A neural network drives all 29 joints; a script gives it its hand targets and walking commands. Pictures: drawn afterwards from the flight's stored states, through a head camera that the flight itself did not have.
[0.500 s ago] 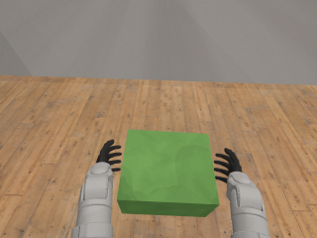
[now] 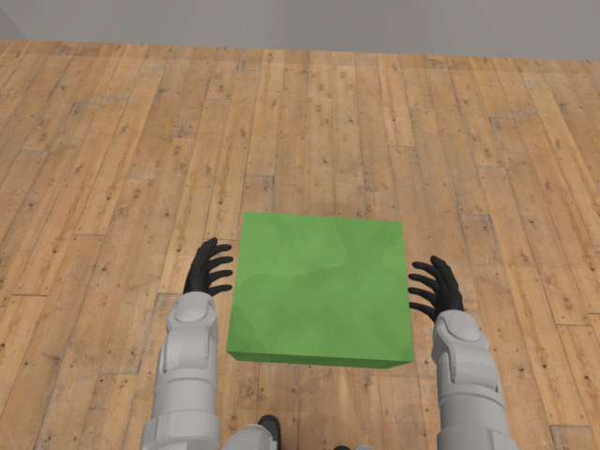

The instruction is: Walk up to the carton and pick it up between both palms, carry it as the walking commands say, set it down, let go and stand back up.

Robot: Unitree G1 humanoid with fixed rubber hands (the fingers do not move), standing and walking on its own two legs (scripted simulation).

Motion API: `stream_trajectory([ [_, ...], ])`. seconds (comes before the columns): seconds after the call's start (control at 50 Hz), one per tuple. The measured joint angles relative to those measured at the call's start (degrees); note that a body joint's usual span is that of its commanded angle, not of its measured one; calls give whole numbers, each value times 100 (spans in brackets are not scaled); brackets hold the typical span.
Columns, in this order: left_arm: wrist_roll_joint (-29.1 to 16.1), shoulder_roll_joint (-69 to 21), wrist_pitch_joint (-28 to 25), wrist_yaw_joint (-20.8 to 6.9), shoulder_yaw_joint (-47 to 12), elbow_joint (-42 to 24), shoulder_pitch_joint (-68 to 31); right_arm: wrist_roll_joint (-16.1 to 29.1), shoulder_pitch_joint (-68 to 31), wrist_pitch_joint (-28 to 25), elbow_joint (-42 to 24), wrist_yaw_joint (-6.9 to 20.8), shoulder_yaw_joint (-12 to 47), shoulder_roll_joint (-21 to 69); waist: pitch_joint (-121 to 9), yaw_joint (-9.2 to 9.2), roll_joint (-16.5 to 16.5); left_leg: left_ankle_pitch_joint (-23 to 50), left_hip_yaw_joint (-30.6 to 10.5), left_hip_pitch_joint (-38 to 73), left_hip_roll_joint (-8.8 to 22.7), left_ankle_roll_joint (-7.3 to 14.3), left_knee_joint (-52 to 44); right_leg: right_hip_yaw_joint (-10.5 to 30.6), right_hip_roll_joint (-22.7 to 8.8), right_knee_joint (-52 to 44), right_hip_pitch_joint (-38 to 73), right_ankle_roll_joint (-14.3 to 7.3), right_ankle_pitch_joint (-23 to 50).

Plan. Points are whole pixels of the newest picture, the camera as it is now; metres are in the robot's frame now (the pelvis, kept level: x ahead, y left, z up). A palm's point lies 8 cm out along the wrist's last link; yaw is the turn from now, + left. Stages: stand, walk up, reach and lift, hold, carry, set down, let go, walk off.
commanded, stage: set down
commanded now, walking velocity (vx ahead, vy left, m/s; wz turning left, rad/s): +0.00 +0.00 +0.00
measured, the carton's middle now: (317, 292) +0.36 +0.00 -0.13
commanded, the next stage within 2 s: none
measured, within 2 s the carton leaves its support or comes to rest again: neither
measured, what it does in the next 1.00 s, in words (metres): lowers itself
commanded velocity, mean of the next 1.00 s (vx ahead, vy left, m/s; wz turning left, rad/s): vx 0.00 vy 0.00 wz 0.00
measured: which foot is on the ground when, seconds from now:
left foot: down 0.00-1.00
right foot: down 0.00-1.00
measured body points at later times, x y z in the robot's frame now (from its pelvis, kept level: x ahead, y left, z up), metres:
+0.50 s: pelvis -0.05 +0.00 -0.06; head +0.16 +0.01 +0.34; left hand +0.36 +0.17 -0.12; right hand +0.35 -0.18 -0.13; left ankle +0.06 +0.10 -0.73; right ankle -0.01 -0.11 -0.73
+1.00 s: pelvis -0.07 +0.00 -0.14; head +0.18 +0.01 +0.24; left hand +0.38 +0.16 -0.21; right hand +0.37 -0.18 -0.21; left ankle +0.06 +0.10 -0.73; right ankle -0.01 -0.11 -0.73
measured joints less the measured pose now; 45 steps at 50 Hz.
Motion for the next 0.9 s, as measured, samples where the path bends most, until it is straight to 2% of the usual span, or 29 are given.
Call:
stream_trajectory([
  [0.18, -37, -34, -381, 56, 324, 47, -441, -1, -654, -295, 164, 38, -205, -1, -42, -1, 60, -2, 0, -1299, 73, 10, 581, 0, 41, 609, -1315, 0, -9],
  [0.48, 8, -35, -115, 78, 780, 59, -1697, -44, -1849, -163, 251, 106, -838, -5, -95, -1, 85, -215, -2, -3158, 121, 42, 1793, 28, 55, 1918, -3212, 0, -274],
  [0.62, 56, -36, -136, 76, 849, 95, -1824, -68, -1955, -165, 250, 114, -839, -32, -311, -1, 91, -290, -3, -3933, 133, 38, 2132, 32, 55, 2295, -4002, 0, -379],
  [0.74, -82, -30, -243, 107, 849, 95, -1851, -68, -1977, -294, 250, 114, -839, -41, -708, 0, 104, -375, -35, -4711, 143, 18, 2519, 41, 71, 2682, -4781, 0, -462],
  [0.9, -191, 89, -193, 279, 848, 100, -2102, -28, -2345, -142, 251, 112, -838, -93, -869, -1, 128, -580, -43, -5529, 161, 20, 3301, 48, 73, 3473, -5593, 0, -680],
])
